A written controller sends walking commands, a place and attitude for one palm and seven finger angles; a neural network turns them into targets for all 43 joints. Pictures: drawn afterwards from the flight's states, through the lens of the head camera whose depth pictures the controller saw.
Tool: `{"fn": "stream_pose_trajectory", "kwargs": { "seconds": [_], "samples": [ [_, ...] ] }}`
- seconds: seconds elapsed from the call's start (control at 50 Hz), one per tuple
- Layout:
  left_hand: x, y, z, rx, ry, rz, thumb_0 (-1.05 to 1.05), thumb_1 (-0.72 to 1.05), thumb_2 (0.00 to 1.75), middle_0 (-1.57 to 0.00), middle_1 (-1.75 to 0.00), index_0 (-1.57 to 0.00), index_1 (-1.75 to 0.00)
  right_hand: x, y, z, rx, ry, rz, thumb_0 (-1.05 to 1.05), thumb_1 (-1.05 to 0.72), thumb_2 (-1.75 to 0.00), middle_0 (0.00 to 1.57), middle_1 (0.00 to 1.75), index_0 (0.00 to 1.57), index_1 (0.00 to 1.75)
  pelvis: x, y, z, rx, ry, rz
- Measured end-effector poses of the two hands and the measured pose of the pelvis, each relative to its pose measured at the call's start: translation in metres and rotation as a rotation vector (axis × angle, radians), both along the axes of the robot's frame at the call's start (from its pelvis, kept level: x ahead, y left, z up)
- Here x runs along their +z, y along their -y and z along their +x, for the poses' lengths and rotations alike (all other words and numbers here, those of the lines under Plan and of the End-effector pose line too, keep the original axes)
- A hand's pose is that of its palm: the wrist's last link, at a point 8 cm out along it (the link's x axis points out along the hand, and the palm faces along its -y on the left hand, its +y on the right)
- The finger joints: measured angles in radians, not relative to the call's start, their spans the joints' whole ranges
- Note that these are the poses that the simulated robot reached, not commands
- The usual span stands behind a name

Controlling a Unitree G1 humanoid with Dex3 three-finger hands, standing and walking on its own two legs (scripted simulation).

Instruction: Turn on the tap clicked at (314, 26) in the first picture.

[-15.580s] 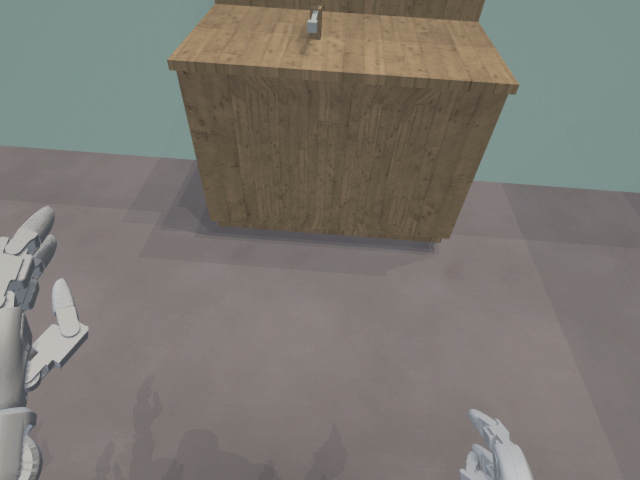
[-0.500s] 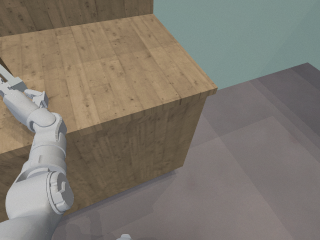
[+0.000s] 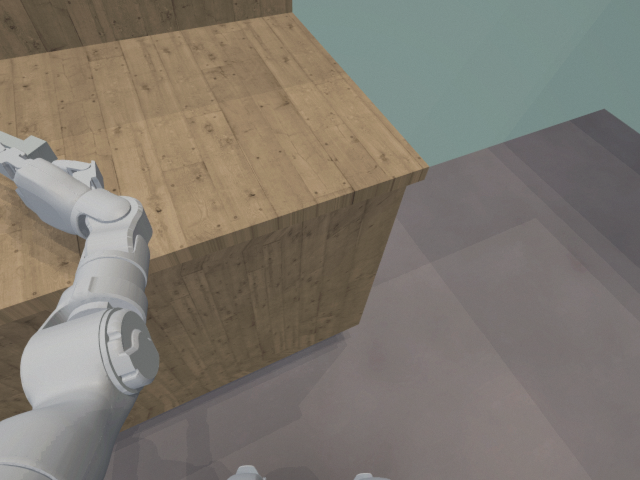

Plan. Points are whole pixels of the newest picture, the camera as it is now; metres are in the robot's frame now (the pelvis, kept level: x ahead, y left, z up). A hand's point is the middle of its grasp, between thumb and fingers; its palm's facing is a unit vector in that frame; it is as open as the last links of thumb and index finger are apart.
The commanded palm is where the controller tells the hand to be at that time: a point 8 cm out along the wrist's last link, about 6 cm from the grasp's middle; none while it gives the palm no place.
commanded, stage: push the lever round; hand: left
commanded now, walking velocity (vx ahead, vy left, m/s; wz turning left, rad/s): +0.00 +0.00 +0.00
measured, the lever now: (35, 154) +0.50 +0.32 +0.12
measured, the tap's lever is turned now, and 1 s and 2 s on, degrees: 40 61 62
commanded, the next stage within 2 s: lift the hand up off the lever in 0.80 s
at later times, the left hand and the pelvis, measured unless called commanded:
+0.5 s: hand (103, 155) +0.51 +0.25 +0.11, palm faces +0.86 -0.50 -0.13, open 8.2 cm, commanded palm +0.47 +0.26 +0.11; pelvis +0.01 -0.01 +0.00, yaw +0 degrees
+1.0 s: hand (110, 137) +0.54 +0.24 +0.12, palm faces +0.84 -0.53 -0.13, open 8.4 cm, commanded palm +0.48 +0.26 +0.12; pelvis +0.01 -0.01 +0.00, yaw -1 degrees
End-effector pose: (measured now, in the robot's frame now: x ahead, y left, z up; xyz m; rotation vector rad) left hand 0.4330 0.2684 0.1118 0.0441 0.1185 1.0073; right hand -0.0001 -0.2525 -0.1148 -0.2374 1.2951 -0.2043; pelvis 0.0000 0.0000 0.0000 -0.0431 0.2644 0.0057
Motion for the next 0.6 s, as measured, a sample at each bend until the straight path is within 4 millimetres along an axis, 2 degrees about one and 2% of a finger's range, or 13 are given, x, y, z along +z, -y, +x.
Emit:
{"fn": "stream_pose_trajectory", "kwargs": {
  "seconds": [0.2, 0.36, 0.6],
  "samples": [
    [0.003, 0.008, 0.011, 0.034, -0.023, -0.008, 0.02, 0.89, 0.9, -0.15, -0.15, -0.08, -0.12, -0.002, 0.002, -0.001, -0.005, -0.023, 0.027, 0.01, -0.91, -0.9, 0.2, 0.3, 0.2, 0.3, 0.0, 0.005, 0.007, -0.003, -0.017, 0.003],
    [0.003, 0.009, 0.013, 0.043, -0.039, 0.005, 0.01, 0.9, 0.9, -0.15, -0.15, -0.08, -0.12, -0.002, 0.009, 0.003, -0.01, -0.018, 0.025, 0.01, -0.91, -0.9, 0.2, 0.3, 0.2, 0.3, 0.0, 0.01, 0.012, 0.0, -0.016, 0.004],
    [0.007, 0.011, 0.028, 0.034, -0.04, 0.006, 0.02, 0.89, 0.9, -0.15, -0.15, -0.06, -0.11, 0.001, 0.017, 0.002, -0.012, -0.025, 0.005, 0.01, -0.91, -0.9, 0.2, 0.3, 0.2, 0.3, -0.001, 0.014, 0.014, 0.0, -0.039, 0.004]
  ]
}}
